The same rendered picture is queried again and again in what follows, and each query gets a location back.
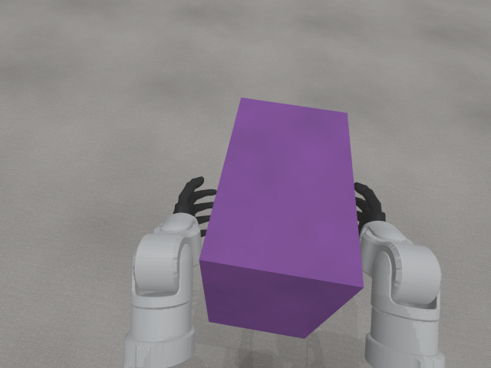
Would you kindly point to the robot right forearm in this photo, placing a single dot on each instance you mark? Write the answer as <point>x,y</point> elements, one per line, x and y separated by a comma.
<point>405,299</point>

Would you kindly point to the robot left hand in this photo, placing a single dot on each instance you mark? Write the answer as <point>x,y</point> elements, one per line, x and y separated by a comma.
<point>188,197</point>

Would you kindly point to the carton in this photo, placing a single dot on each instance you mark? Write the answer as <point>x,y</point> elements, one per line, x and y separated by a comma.
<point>282,252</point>

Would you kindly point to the robot right hand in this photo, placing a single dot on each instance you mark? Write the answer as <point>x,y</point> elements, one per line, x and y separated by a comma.
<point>371,208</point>

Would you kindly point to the robot left forearm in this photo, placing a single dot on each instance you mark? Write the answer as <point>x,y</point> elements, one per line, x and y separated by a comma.
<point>161,334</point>

